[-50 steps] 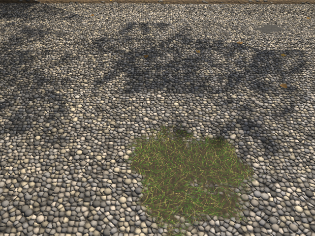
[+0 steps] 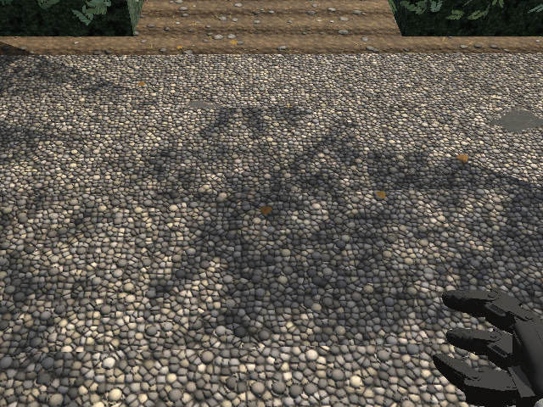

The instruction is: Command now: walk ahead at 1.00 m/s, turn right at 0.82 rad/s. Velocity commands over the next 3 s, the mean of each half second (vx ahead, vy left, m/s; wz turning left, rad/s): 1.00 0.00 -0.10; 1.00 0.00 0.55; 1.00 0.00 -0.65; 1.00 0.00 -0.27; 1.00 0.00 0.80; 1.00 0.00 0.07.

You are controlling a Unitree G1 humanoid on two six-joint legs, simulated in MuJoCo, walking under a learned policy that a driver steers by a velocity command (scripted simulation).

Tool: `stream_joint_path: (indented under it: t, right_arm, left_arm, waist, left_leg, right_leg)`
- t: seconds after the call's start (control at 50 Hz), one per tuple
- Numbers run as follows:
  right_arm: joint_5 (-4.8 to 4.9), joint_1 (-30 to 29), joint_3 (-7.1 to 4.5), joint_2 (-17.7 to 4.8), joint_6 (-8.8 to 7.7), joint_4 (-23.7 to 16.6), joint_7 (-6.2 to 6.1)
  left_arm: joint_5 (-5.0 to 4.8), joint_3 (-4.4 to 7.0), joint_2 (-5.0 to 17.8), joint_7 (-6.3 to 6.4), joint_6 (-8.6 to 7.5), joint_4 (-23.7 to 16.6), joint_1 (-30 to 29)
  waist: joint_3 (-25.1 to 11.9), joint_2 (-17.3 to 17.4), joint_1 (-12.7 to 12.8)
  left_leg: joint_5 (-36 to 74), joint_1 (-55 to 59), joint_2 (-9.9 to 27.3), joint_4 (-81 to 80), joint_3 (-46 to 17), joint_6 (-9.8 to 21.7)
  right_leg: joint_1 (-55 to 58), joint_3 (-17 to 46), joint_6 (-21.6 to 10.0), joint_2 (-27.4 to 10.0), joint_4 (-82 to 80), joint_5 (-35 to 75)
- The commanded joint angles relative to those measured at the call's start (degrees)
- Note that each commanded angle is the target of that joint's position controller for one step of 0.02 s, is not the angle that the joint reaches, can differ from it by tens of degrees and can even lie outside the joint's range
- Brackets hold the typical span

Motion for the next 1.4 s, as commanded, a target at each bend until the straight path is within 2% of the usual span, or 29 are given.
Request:
stream_joint_path:
  t: [0.02,0.08,0.12,0.16,0.18,0.2,0.24,0.34,0.4,0.46,0.48,0.5,0.54,0.58,0.66,0.8,0.88,0.94,0.96,0.98,1.0,1.06,1.1,1.16,1.28,1.32,1.36,1.38,1.4]
  right_arm:
    - [1.93,0.04,-1.17,-1.94,1.12,-1.39,0.09]
    - [0.76,8.68,-2.48,-3.02,0.83,3.06,-0.14]
    - [-1.06,32.66,-3.76,-2.87,0.47,9.98,0.61]
    - [1.91,32.25,-5.99,-9.6,1.49,11.62,0.86]
    - [1.43,27.8,-7.77,-14.84,2.33,11.91,-1.08]
    - [-0.33,24.83,-5.95,-8.3,1.99,10.49,-1.44]
    - [-0.21,22.12,-3.99,-6.12,1.18,12.0,-1.13]
    - [2.09,24.85,-3.62,-4.42,2.43,13.87,-3.02]
    - [3.27,29.29,-4.02,-6.65,2.7,15.35,-3.25]
    - [1.73,28.63,-3.95,-9.4,3.23,15.25,-2.97]
    - [-0.47,30.03,-2.48,-4.3,2.79,13.94,-3.0]
    - [3.99,39.96,-1.02,2.09,1.89,12.74,-2.77]
    - [4.77,26.23,-2.39,-2.88,2.62,11.59,-3.76]
    - [2.4,22.86,-3.21,-2.91,4.34,11.33,-3.59]
    - [3.28,18.37,-3.14,-1.21,7.68,7.4,-2.2]
    - [1.85,10.29,-3.47,-3.77,5.34,6.6,2.36]
    - [1.97,9.12,-4.22,-7.26,5.97,7.33,2.69]
    - [2.06,31.65,-6.88,-12.05,6.73,16.25,1.17]
    - [1.0,40.55,-7.62,-13.91,6.8,18.7,0.0]
    - [-2.58,38.11,-5.41,-15.7,4.8,19.56,0.39]
    - [-2.39,37.29,-4.73,-14.8,4.2,17.01,0.93]
    - [0.52,31.57,-5.56,-11.73,3.56,20.24,0.63]
    - [-1.03,21.91,-3.0,-3.0,1.08,19.85,0.69]
    - [-1.52,15.17,-2.1,-3.11,0.42,20.34,-1.16]
    - [0.04,22.03,-3.76,-8.05,2.2,22.24,-5.76]
    - [-0.46,20.49,-4.81,-12.22,3.16,20.57,-6.27]
    - [2.3,2.59,-5.69,-16.13,2.65,14.08,-5.11]
    - [5.12,-4.33,-5.3,-11.5,1.27,12.88,-3.69]
    - [2.76,8.48,-2.43,0.3,-0.4,10.91,-1.83]
  left_arm:
    - [-0.4,1.74,4.68,1.37,0.27,-2.91,-2.32]
    - [-0.67,1.41,4.01,0.93,1.56,-2.42,-1.83]
    - [0.29,-0.73,-2.47,0.0,0.06,-6.65,-11.73]
    - [-1.0,-1.56,-1.62,-1.23,-2.44,-8.85,-4.21]
    - [-2.63,-1.54,0.51,-1.84,-2.83,-12.0,-7.42]
    - [-1.35,-0.84,3.38,-1.22,-2.29,-11.0,-14.77]
    - [2.01,-1.43,2.31,-0.9,-1.47,-11.04,-15.46]
    - [3.81,-3.49,0.89,-3.34,-3.07,-15.41,-27.03]
    - [1.48,-2.49,2.6,-4.63,-3.65,-15.2,-26.24]
    - [1.53,1.45,10.45,-3.34,-3.91,-11.28,-5.16]
    - [2.29,2.14,15.17,-2.48,-3.38,-9.15,7.11]
    - [3.75,1.78,15.8,-4.01,-3.99,-7.54,6.81]
    - [2.15,0.05,6.64,-3.5,-3.05,-6.55,-0.4]
    - [4.31,-0.57,3.74,-3.57,-2.74,-5.21,-7.01]
    - [3.02,-0.36,3.62,-3.3,-3.43,-3.52,-14.51]
    - [3.31,0.83,8.33,-0.78,-4.3,0.38,-10.1]
    - [1.43,1.33,13.44,-1.57,-2.56,2.13,-4.8]
    - [1.75,0.32,13.52,-1.14,-0.29,4.56,-5.16]
    - [0.78,0.53,14.05,-1.84,-0.56,4.97,-10.58]
    - [1.3,-1.69,1.71,-2.32,-2.14,2.4,-2.96]
    - [-0.32,-2.77,1.73,-3.13,-4.53,2.95,6.99]
    - [-2.42,-2.38,4.83,-0.47,-3.42,-2.25,-8.81]
    - [-1.24,-1.82,4.58,-0.82,-0.35,0.03,-6.68]
    - [0.28,-1.79,2.05,-1.91,1.79,-2.55,-10.27]
    - [1.75,-2.1,2.8,-5.65,0.52,-7.35,-23.87]
    - [1.54,0.35,6.26,-6.55,0.53,-4.95,-13.59]
    - [1.41,5.98,17.36,-5.83,2.38,4.61,22.5]
    - [1.51,5.29,13.34,-4.79,4.08,7.21,25.73]
    - [2.76,1.21,7.54,-5.91,2.57,4.95,11.64]
  waist:
    - [1.75,-6.15,-1.75]
    - [-0.38,-5.97,-3.38]
    - [-8.45,-1.0,-16.97]
    - [-6.31,22.99,-9.48]
    - [-5.66,21.56,-6.89]
    - [-1.16,2.55,-8.47]
    - [3.55,-3.05,-4.45]
    - [4.67,1.64,-6.51]
    - [1.85,4.69,-5.56]
    - [-13.0,5.63,7.87]
    - [-24.61,-3.57,9.98]
    - [-32.49,-22.4,3.21]
    - [-8.65,-11.2,3.88]
    - [-1.3,-5.8,-0.92]
    - [4.21,-7.02,-5.8]
    - [2.15,-1.42,-5.96]
    - [7.17,-2.04,-6.44]
    - [-2.92,-7.02,-16.04]
    - [-4.63,0.14,-24.92]
    - [-8.03,17.25,-16.02]
    - [-20.44,20.4,-11.85]
    - [-11.31,-1.71,-10.6]
    - [0.12,-1.28,-5.1]
    - [4.95,7.09,-1.78]
    - [7.29,-4.05,-5.79]
    - [-1.66,0.02,0.15]
    - [-15.64,3.79,21.07]
    - [-9.55,-9.83,23.14]
    - [-2.71,-28.08,4.34]
  left_leg:
    - [8.63,15.58,-3.1,-12.97,3.98,0.37]
    - [16.54,21.83,2.26,-23.55,3.14,2.54]
    - [8.14,44.53,8.14,-6.54,2.1,4.28]
    - [-5.9,47.32,15.79,-3.36,-15.66,10.04]
    - [-40.24,39.79,25.3,-16.18,-35.07,15.83]
    - [-48.72,32.0,22.42,-20.71,-38.5,16.06]
    - [-38.61,21.14,18.32,-18.52,-35.49,16.75]
    - [-21.01,-0.54,4.51,-23.87,-10.61,11.85]
    - [-11.17,3.0,5.73,-24.39,-7.78,10.75]
    - [13.96,4.08,1.83,5.86,-2.16,4.84]
    - [-10.41,-5.17,-2.92,27.98,0.92,3.03]
    - [-34.16,-16.97,-6.03,44.74,-2.56,3.0]
    - [-25.98,-28.74,-0.11,45.15,2.81,2.59]
    - [-21.8,-20.49,3.6,37.69,3.26,2.67]
    - [-22.57,-19.45,8.27,26.05,3.59,2.07]
    - [23.74,-4.76,2.41,3.22,10.65,5.05]
    - [12.38,-2.4,-1.49,-3.84,13.45,4.01]
    - [13.83,18.41,0.55,-9.79,12.16,6.44]
    - [19.04,32.54,2.96,-17.64,11.54,9.69]
    - [36.99,53.72,9.71,6.68,4.11,10.07]
    - [37.42,56.75,11.73,15.76,1.2,9.76]
    - [-34.79,32.97,22.03,-18.85,-23.76,15.24]
    - [-20.83,9.9,20.42,-15.78,-12.87,9.17]
    - [-16.46,-1.57,14.69,-21.77,4.21,5.92]
    - [2.55,20.34,10.65,-24.66,23.23,2.45]
    - [37.25,20.66,8.97,-15.75,26.3,0.96]
    - [59.98,1.47,8.58,22.28,24.01,1.04]
    - [3.86,-7.74,-4.82,54.29,22.52,-2.01]
    - [-40.38,-17.92,-10.78,64.98,10.68,-0.14]
  right_leg:
    - [-13.42,12.58,-4.13,-7.61,-6.29,-6.89]
    - [-9.74,8.41,-2.04,-6.35,11.42,-7.48]
    - [-30.33,3.34,-1.15,-3.57,41.51,-12.73]
    - [-53.06,3.78,-1.32,-9.86,49.35,-5.69]
    - [-56.13,9.76,0.31,-14.84,36.66,4.52]
    - [-53.78,8.15,1.5,-15.5,36.03,9.17]
    - [-50.04,6.02,3.68,-18.16,30.72,10.57]
    - [-21.56,-3.78,5.26,-16.46,1.33,25.44]
    - [-2.86,-5.85,5.42,-11.47,-11.74,25.27]
    - [25.61,-3.6,1.05,-12.68,-12.6,20.97]
    - [42.74,12.72,-0.89,-25.15,-12.17,8.02]
    - [47.85,44.87,-8.99,-36.66,-28.19,-11.84]
    - [31.94,28.83,-6.68,-32.82,-31.7,-5.27]
    - [16.22,13.32,-5.2,-27.93,-33.96,10.85]
    - [7.66,-0.45,-3.84,-29.25,-40.6,20.95]
    - [7.32,-21.26,2.66,-21.55,-36.29,16.28]
    - [18.15,-21.3,1.44,-26.0,-25.43,33.73]
    - [20.49,-17.0,2.11,-27.19,9.45,50.25]
    - [9.74,-15.47,4.51,-18.77,38.33,36.81]
    - [-21.92,-1.73,3.82,-11.4,65.81,-23.94]
    - [-25.41,11.33,0.85,-10.93,63.89,-19.94]
    - [-34.88,1.42,2.85,-16.97,51.87,2.13]
    - [-28.19,4.91,1.53,-21.19,40.97,16.04]
    - [-22.98,3.1,4.53,-23.03,26.67,22.32]
    - [-26.04,-9.09,-1.1,-18.39,-4.33,31.71]
    - [-3.6,-17.66,-1.91,-9.24,-0.47,30.33]
    - [39.22,-15.76,-5.43,-5.73,14.47,27.85]
    - [40.24,-5.48,-10.73,-11.11,-2.7,28.15]
    - [30.61,12.75,-14.22,-9.9,-12.9,25.27]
